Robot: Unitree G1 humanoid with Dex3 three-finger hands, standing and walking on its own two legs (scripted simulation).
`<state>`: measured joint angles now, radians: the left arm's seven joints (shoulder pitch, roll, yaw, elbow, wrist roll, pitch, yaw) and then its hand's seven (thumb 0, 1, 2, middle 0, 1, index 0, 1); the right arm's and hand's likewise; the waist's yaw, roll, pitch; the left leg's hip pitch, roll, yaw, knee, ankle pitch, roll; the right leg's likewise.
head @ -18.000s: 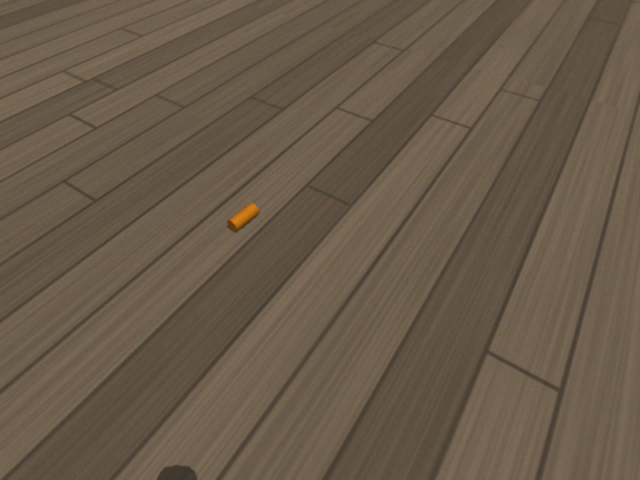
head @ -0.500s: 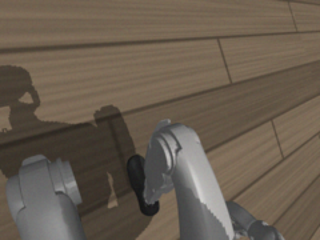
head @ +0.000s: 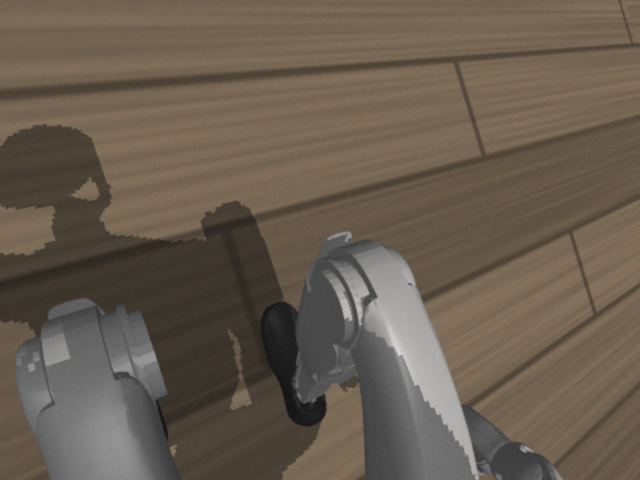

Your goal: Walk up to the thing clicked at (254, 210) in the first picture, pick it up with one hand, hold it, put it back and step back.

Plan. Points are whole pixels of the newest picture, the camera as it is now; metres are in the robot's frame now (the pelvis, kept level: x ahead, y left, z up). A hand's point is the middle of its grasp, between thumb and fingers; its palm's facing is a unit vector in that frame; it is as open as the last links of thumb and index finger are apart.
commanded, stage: close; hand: left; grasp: from above
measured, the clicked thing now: out of the picture +0.42 +0.33 -0.27
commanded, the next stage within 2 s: settle in 0.46 s
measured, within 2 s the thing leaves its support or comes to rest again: leaves its support in 0.82 s
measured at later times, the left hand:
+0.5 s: hand out of the picture +0.42 +0.34 -0.25, palm faces -0.47 -0.10 -0.88, open 8.6 cm
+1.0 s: hand out of the picture +0.42 +0.35 -0.20, palm faces -0.39 -0.09 -0.92, open 8.6 cm
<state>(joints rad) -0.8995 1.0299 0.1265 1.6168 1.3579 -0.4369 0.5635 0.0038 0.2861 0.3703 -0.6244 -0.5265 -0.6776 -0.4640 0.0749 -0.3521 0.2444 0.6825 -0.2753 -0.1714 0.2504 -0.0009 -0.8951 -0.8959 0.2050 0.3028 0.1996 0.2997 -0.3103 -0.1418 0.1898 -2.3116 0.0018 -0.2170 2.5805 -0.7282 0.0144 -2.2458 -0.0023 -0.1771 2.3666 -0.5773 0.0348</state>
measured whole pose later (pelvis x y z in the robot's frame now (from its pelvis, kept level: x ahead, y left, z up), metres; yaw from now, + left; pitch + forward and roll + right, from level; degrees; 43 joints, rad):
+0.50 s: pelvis +0.01 +0.01 +0.00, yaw +0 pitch +28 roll -14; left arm -0.94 0.97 0.13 1.68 1.38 -0.30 0.65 0.00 0.27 0.29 -0.76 -0.32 -0.81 -0.31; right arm 0.07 -0.36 0.22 0.70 -0.27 -0.27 0.30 0.00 -0.89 -0.89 0.21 0.30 0.20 0.30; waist -0.34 -0.12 0.14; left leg -2.33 -0.01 -0.20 2.58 -0.76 0.03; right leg -2.25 -0.01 -0.17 2.37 -0.62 0.05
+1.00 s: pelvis +0.01 +0.00 +0.01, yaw +1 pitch +31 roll -13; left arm -0.78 0.86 0.17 1.34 1.33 -0.33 0.51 0.00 0.23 0.30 -0.78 -0.40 -0.83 -0.37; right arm 0.16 -0.34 0.12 0.72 -0.20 -0.16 0.26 0.00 -0.90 -0.90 0.21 0.30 0.20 0.30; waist -0.26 -0.06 0.03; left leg -2.34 -0.01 -0.18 2.54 -0.75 0.02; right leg -2.27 -0.02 -0.15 2.35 -0.63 0.03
